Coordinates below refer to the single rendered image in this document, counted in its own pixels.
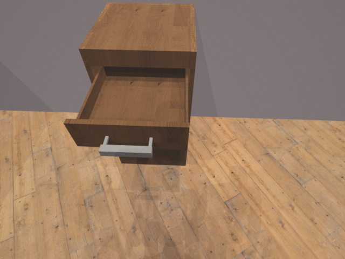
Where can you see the handle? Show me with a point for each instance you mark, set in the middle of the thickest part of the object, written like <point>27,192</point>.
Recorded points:
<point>126,150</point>

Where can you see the cabinet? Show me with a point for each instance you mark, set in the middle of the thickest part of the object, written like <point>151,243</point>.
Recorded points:
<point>155,35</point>

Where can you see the drawer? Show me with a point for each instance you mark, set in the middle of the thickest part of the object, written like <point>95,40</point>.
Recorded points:
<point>133,104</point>

